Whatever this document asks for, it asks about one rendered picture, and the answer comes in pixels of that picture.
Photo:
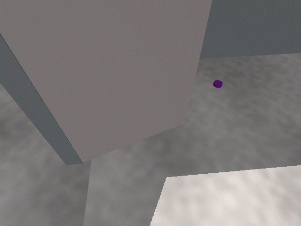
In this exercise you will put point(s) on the tin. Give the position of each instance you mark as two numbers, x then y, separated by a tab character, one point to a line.
217	84

